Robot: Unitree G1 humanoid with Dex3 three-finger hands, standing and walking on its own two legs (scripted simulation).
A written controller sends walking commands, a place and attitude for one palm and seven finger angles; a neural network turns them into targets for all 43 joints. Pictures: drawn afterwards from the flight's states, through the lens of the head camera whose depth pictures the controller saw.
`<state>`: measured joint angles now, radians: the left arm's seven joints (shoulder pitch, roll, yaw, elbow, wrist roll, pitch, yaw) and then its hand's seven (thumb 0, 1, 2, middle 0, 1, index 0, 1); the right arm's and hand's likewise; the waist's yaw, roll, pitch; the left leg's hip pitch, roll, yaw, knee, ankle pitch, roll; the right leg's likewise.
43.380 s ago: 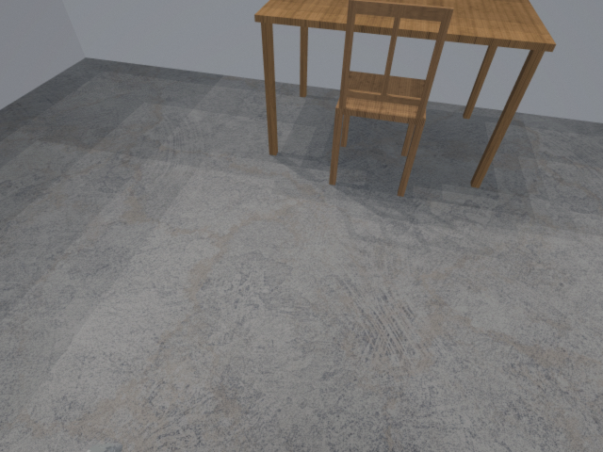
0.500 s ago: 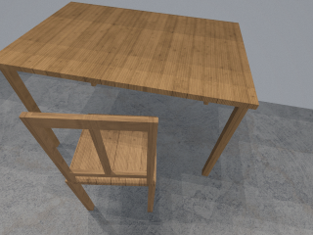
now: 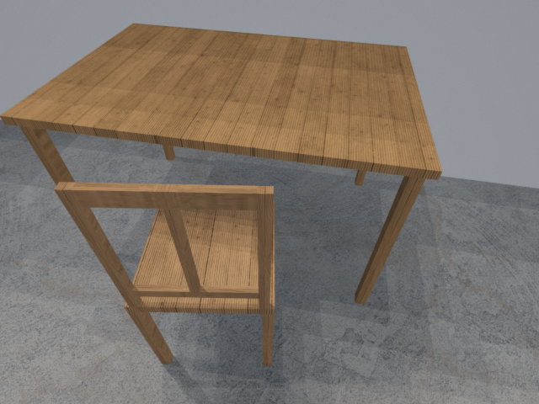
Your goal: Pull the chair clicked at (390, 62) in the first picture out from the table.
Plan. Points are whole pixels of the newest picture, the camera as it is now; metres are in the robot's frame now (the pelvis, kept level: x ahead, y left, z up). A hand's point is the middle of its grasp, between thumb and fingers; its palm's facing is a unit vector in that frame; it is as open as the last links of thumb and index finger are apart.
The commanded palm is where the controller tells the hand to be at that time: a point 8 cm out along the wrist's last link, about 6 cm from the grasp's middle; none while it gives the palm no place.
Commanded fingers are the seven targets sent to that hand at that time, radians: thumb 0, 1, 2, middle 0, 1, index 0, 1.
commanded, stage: come to a stop and stand still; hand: left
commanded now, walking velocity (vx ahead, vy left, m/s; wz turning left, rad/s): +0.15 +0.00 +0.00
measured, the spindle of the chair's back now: (184, 253) +0.43 +0.20 -0.09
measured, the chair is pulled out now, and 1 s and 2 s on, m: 0.16 0.16 0.16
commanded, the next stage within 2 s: look again from close up in 0.68 s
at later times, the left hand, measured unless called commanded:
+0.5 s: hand out of the picture -0.01 +0.18 -0.17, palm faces -0.01 -0.99 -0.17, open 7.4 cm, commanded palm none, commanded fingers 0.00 0.90 0.90 -0.20 -0.30 -0.20 -0.30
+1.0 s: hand out of the picture +0.02 +0.19 -0.17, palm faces -0.01 -0.99 -0.17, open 7.4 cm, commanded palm none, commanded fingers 0.00 0.90 0.90 -0.20 -0.30 -0.20 -0.30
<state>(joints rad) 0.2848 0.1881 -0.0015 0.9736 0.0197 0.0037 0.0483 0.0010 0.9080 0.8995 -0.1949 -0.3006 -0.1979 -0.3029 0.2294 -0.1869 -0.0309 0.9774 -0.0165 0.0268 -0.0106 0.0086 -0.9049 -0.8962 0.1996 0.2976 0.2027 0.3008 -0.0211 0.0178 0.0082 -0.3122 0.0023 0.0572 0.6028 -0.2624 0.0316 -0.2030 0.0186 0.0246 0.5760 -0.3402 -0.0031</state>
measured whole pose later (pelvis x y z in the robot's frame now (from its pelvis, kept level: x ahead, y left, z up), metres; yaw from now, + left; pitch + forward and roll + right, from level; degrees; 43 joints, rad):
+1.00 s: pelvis +0.02 +0.02 +0.01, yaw -1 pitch -2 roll +0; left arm 0.31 0.18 -0.02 1.08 0.02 -0.02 0.04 0.00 0.91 0.90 -0.19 -0.30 -0.20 -0.30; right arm 0.22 -0.16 0.00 1.13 0.00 -0.02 -0.01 0.01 -0.91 -0.90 0.20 0.30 0.20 0.30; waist 0.00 -0.04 0.02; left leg -0.21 -0.04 0.09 0.44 -0.20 0.06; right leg -0.12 -0.02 0.06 0.43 -0.29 0.03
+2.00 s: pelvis +0.02 +0.02 +0.01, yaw -2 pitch -1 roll +0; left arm 0.34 0.15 -0.02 1.10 0.01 -0.01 0.04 0.00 0.91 0.90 -0.19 -0.30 -0.20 -0.30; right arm 0.26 -0.14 0.00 1.15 0.00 -0.02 -0.02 0.01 -0.91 -0.90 0.20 0.30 0.20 0.30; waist 0.00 -0.03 0.01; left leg -0.20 -0.04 0.09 0.40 -0.18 0.06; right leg -0.12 -0.02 0.07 0.42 -0.28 0.03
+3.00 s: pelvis +0.02 +0.00 +0.01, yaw -2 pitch -1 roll +0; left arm 0.36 0.14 -0.02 1.11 0.01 -0.02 0.04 0.00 0.91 0.90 -0.19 -0.30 -0.20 -0.30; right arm 0.28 -0.13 0.00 1.15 0.00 -0.02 -0.03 0.01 -0.91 -0.90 0.20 0.30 0.20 0.30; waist 0.00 -0.02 0.01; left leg -0.20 -0.02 0.09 0.40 -0.18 0.05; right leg -0.12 0.00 0.06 0.42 -0.27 0.02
